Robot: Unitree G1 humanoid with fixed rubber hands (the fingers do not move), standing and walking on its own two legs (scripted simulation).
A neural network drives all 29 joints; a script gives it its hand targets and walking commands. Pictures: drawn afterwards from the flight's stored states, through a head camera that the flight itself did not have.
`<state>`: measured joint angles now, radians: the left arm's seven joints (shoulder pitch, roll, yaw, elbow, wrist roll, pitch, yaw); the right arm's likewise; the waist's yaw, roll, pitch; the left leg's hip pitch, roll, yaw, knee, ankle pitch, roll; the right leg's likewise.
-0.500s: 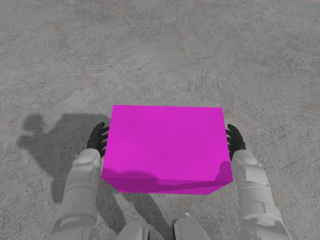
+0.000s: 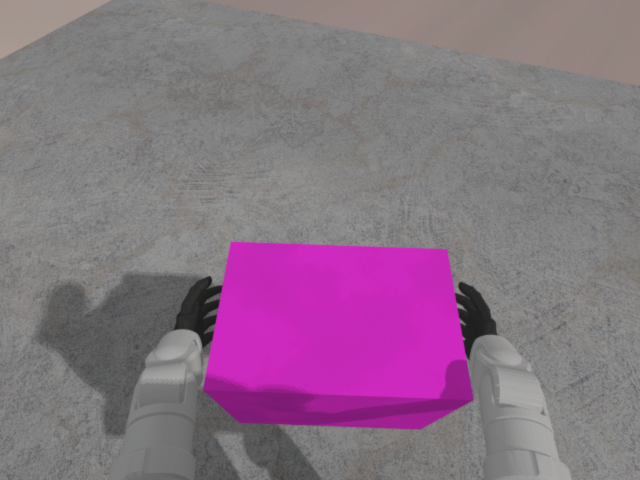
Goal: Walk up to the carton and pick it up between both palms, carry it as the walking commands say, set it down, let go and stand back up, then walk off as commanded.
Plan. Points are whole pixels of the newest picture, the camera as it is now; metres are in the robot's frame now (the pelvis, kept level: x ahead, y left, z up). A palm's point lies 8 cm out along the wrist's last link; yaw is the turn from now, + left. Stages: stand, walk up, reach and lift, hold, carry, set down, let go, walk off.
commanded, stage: reach and lift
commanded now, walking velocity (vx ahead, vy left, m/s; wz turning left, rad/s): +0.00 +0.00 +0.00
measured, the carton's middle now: (333, 343) +0.31 -0.02 -0.07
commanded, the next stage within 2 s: hold in 1.88 s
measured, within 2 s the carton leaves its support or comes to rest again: neither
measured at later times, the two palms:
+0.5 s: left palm (173, 316) +0.29 +0.17 +0.06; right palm (499, 326) +0.28 -0.21 +0.05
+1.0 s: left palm (161, 325) +0.28 +0.18 +0.06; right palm (493, 321) +0.28 -0.20 +0.05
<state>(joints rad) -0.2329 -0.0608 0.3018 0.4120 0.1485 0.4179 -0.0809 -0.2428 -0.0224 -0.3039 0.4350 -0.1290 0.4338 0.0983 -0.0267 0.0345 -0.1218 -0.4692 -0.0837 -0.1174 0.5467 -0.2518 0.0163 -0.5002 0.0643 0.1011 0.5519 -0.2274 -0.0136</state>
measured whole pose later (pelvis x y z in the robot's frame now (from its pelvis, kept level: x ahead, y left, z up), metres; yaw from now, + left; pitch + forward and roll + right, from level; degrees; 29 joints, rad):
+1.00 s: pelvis +0.01 +0.00 +0.02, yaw +0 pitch -6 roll +0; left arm -0.19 -0.06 0.30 0.21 0.19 0.71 -0.13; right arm -0.21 0.01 -0.27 0.22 -0.19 0.74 0.12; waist -0.02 0.03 -0.01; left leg -0.02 -0.05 -0.13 0.30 -0.18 0.02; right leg -0.04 0.06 0.10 0.29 -0.14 -0.02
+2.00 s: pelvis +0.00 -0.01 +0.02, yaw +1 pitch -5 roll +0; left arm -0.20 -0.05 0.30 0.21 0.19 0.69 -0.14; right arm -0.23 0.02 -0.26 0.22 -0.20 0.72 0.11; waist 0.01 0.03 0.01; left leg -0.05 -0.05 -0.13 0.32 -0.17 0.01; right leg -0.07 0.07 0.09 0.30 -0.14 -0.03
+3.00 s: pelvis -0.07 -0.03 -0.01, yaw +1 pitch +1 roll +2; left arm -0.15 -0.06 0.26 -0.25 0.07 1.09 -0.05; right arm -0.19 -0.05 -0.19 -0.19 -0.04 1.10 0.03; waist -0.01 0.01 -0.05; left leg -0.52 -0.03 -0.02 0.98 -0.48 0.01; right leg -0.45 -0.04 -0.12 0.64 -0.21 -0.07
